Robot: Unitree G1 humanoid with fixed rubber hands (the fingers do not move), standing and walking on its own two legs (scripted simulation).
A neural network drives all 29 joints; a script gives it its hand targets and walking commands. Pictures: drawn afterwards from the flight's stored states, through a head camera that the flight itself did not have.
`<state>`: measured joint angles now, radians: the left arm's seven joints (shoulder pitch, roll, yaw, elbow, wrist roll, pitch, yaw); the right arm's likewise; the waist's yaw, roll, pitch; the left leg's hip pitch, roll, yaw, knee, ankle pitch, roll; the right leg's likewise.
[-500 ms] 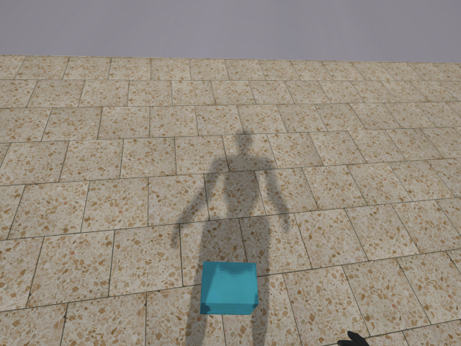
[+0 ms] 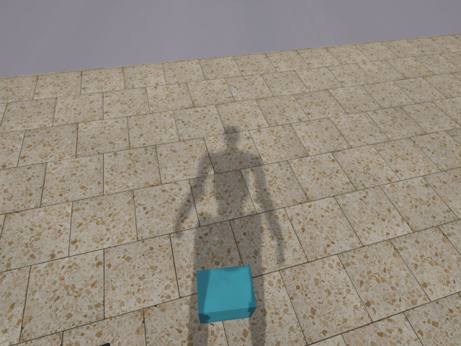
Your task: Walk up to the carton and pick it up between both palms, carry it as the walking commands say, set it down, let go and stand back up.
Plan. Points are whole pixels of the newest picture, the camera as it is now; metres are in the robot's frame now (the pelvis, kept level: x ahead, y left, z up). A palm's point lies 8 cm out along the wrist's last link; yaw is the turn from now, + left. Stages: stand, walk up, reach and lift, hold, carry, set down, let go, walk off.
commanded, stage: walk up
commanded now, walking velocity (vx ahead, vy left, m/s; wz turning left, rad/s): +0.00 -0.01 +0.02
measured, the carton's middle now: (224, 294) +0.37 -0.03 -0.68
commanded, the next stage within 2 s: stand in 0.56 s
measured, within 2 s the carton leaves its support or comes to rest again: neither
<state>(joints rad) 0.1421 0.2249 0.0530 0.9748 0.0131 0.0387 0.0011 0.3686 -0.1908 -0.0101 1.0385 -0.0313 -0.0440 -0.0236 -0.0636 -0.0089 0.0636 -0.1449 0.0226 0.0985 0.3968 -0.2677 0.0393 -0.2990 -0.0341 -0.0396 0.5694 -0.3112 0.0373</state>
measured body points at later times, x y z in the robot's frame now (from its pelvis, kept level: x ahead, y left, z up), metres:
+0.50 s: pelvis +0.03 -0.04 +0.00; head +0.06 -0.04 +0.45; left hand +0.04 +0.20 -0.16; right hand +0.06 -0.29 -0.16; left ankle -0.03 +0.09 -0.75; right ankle +0.02 -0.15 -0.75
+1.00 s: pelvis +0.03 -0.02 +0.00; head +0.04 -0.02 +0.45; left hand +0.03 +0.22 -0.16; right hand +0.03 -0.25 -0.16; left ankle -0.03 +0.09 -0.75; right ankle +0.02 -0.15 -0.75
